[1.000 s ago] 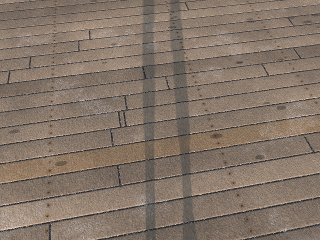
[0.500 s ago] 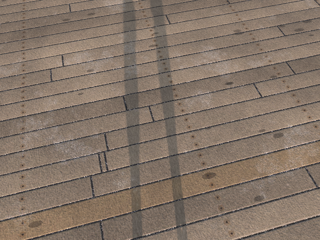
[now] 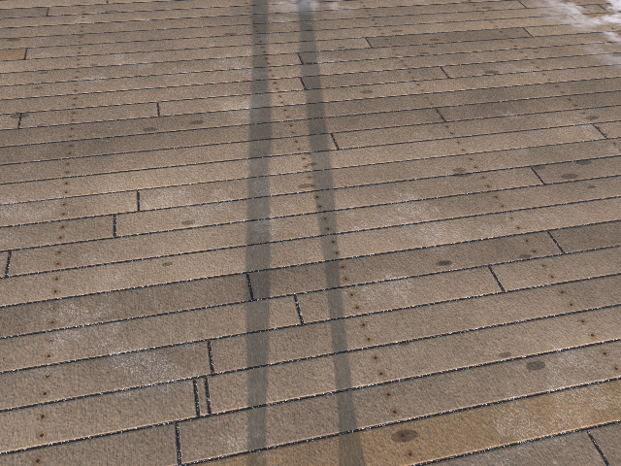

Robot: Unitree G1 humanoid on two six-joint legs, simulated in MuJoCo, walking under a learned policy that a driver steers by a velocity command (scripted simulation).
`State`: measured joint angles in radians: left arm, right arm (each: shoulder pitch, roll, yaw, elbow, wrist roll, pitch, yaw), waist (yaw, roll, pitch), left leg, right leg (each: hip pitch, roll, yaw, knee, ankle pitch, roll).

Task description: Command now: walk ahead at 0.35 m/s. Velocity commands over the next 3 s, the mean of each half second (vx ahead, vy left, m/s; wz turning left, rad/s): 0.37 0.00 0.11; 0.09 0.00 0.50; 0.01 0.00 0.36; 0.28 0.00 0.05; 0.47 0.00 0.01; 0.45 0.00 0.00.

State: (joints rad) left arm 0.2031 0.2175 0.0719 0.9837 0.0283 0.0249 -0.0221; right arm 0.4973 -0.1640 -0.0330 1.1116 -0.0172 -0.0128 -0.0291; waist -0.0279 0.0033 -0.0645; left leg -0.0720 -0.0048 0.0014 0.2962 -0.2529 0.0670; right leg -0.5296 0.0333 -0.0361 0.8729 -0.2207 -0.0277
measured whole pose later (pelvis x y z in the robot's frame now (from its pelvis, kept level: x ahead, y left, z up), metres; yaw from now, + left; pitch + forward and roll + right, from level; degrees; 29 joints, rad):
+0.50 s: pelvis +0.16 -0.07 -0.02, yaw +4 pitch +1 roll +0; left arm 0.13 0.19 0.05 0.89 0.03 -0.08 0.01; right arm 0.39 -0.19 -0.06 1.05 -0.01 -0.05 -0.02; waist -0.06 0.04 0.05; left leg -0.34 0.00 -0.01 1.09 -0.42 0.05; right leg -0.29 -0.01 -0.14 0.48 -0.21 -0.05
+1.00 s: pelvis +0.24 -0.05 -0.02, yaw +20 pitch +0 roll -1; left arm 0.20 0.24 0.06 0.84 0.03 0.02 0.03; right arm 0.15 -0.24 -0.08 0.82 -0.01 0.03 -0.01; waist 0.00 -0.03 0.08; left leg -0.36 -0.07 0.04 0.53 -0.18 0.10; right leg -0.46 -0.04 -0.05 1.13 -0.48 0.02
